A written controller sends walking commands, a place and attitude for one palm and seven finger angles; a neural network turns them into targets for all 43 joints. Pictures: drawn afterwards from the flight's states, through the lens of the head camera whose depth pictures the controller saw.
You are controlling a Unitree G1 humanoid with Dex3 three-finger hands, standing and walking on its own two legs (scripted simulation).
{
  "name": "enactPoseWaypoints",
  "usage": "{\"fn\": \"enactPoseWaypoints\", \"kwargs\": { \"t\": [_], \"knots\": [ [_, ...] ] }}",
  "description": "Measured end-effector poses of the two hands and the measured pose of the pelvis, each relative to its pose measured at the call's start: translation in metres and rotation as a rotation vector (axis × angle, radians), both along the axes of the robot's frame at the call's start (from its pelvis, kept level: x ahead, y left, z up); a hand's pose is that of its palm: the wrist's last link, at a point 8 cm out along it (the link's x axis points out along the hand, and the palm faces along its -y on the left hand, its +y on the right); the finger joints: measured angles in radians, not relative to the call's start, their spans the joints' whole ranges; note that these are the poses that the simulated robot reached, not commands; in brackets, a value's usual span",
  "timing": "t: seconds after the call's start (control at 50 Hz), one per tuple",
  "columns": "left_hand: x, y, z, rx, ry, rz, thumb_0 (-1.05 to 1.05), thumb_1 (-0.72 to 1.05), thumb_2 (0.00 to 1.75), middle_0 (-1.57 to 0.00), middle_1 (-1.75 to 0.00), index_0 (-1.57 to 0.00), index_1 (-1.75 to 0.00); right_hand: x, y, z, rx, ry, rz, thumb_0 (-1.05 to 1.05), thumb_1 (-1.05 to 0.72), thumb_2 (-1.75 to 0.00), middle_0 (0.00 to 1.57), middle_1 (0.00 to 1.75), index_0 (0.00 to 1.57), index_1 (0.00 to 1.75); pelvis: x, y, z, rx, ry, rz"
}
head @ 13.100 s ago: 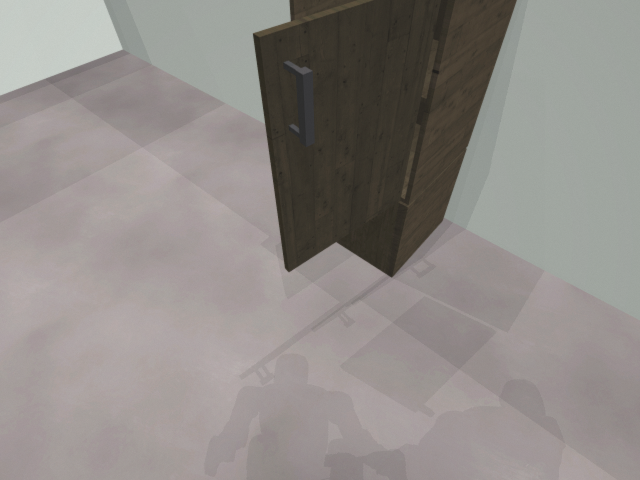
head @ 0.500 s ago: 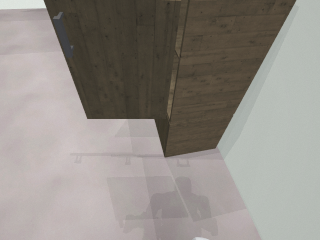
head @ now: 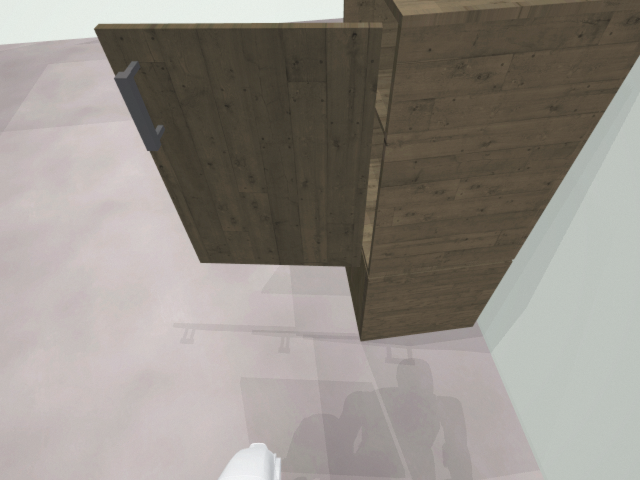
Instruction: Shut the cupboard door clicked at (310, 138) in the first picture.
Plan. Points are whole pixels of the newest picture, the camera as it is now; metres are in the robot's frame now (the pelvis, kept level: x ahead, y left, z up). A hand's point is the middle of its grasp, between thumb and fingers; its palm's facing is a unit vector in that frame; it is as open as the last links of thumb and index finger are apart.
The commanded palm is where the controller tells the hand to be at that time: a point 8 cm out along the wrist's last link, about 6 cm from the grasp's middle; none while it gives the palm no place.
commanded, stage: take the last steps up to it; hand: left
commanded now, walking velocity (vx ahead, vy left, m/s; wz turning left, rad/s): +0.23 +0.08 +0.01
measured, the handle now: (143, 107) +0.64 +0.32 +0.12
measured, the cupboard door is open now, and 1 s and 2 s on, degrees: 80 80 80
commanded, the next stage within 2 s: come to a stop and stand still in 0.20 s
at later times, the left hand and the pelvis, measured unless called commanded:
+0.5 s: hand (160, 450) +0.19 +0.26 -0.19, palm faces +0.03 -0.98 -0.22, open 7.3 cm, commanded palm none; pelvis +0.14 +0.08 -0.01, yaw -2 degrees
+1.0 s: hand (170, 446) +0.19 +0.25 -0.18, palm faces +0.01 -0.98 -0.22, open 7.3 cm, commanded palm none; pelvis +0.13 +0.07 -0.01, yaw -2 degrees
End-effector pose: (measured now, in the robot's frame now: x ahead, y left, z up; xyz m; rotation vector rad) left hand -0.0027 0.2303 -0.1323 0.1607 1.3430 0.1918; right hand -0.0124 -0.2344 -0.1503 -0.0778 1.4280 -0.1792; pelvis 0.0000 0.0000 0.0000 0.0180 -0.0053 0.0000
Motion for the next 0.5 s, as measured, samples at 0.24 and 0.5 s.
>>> {"fn": "enactPoseWaypoints", "kwargs": {
  "t": [0.24,0.5],
  "knots": [
    [-0.013,0.035,-0.038,-0.108,0.285,0.126,0.00,0.91,0.90,-0.20,-0.30,-0.20,-0.30,0.213,0.066,-0.002,-0.073,-0.282,0.180,0.01,-0.91,-0.89,0.20,0.29,0.20,0.30,0.089,0.063,-0.028,-0.007,0.005,0.016],
    [0.184,0.082,-0.023,-0.008,-0.032,-0.020,0.01,0.95,0.90,-0.20,-0.30,-0.19,-0.30,0.203,0.084,-0.001,-0.072,-0.161,0.059,-0.01,-0.94,-0.89,0.20,0.30,0.20,0.30,0.142,0.078,-0.013,0.007,-0.006,-0.031]
  ]
}}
